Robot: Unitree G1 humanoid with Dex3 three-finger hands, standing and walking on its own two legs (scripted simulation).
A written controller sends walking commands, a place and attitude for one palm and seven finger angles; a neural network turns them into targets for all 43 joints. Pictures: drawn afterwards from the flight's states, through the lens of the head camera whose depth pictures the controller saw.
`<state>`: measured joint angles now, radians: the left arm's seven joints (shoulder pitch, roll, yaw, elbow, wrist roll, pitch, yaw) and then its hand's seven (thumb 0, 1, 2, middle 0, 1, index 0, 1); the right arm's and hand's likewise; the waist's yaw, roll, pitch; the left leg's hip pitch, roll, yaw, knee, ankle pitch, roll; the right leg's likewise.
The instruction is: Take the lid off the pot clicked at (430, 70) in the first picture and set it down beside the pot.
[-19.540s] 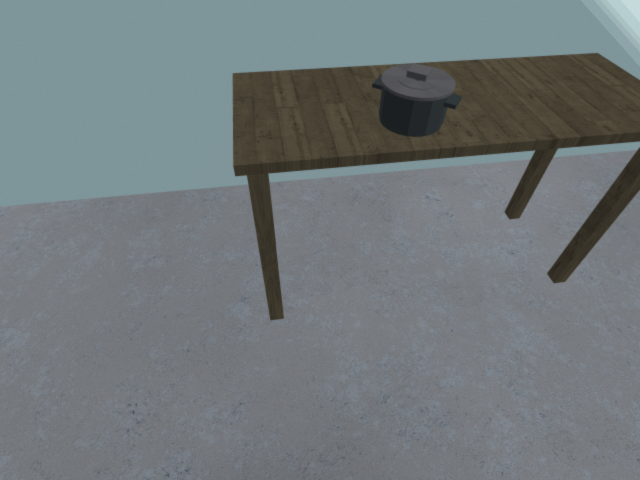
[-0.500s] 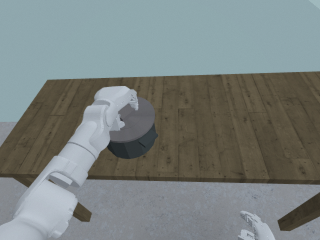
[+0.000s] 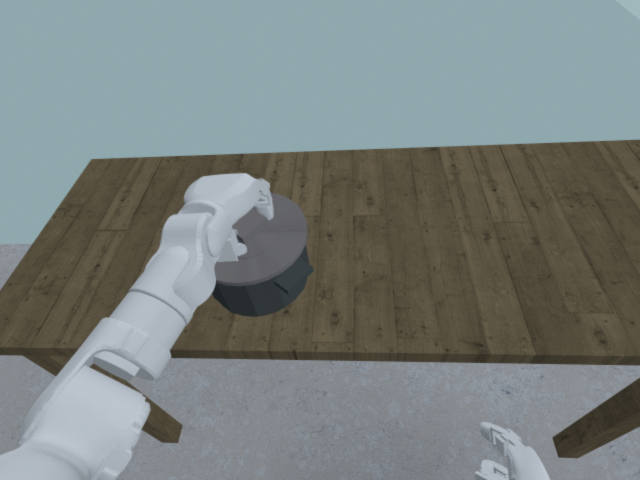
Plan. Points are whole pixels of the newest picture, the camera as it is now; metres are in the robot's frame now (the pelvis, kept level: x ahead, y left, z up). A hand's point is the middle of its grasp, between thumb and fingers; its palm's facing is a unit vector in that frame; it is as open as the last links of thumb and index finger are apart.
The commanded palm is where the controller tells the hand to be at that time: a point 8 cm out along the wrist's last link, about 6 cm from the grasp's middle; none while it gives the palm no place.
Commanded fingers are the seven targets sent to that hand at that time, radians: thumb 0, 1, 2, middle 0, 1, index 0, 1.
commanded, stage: close the fingers and squeeze the knob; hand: left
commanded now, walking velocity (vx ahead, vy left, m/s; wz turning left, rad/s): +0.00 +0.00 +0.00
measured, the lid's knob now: (244, 224) +0.44 +0.12 +0.07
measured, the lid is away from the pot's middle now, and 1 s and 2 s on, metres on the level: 0.00 0.01 0.03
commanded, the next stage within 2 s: lift the lid straight up in 0.30 s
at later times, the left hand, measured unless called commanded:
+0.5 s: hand (236, 230) +0.41 +0.13 +0.10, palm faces -0.30 -0.03 -0.95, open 8.5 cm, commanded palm +0.40 +0.13 +0.17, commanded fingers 0.00 0.49 1.14 -0.87 -0.96 -0.83 -0.93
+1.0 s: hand (235, 209) +0.42 +0.12 +0.13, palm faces -0.25 -0.04 -0.97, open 8.4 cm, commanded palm +0.40 +0.13 +0.21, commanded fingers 0.00 0.49 1.14 -0.87 -0.96 -0.83 -0.93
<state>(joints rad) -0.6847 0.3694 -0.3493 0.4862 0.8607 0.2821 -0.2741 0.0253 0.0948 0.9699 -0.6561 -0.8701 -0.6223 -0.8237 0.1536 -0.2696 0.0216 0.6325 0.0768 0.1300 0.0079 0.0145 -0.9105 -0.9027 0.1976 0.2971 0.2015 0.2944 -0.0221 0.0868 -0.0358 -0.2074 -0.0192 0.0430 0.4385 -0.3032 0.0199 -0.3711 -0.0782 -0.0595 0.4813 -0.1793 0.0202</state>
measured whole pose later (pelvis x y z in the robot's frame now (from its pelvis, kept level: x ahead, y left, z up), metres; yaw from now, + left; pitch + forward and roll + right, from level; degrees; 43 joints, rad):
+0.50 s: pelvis +0.00 +0.00 +0.00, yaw +0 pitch +4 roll +1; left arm -0.73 0.36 -0.36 0.54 0.86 0.29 -0.28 0.01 0.08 0.97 -0.69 -0.86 -0.63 -0.83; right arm 0.15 -0.27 0.02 0.64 0.08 0.13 0.00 0.01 -0.91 -0.90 0.20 0.30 0.20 0.29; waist -0.02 0.08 -0.04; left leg -0.21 -0.02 0.04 0.44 -0.30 0.02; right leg -0.38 -0.08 -0.06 0.49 -0.18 0.02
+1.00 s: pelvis +0.00 +0.00 +0.00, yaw +0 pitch +3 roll +1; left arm -0.76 0.38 -0.36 0.46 0.85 0.33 -0.31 -0.04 0.09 0.97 -0.73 -0.87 -0.64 -0.81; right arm 0.14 -0.27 0.03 0.65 0.07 0.10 0.00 0.01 -0.91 -0.90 0.20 0.30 0.20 0.29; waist -0.02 0.10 -0.03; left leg -0.18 -0.02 0.04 0.41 -0.29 0.02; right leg -0.35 -0.08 -0.06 0.47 -0.17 0.02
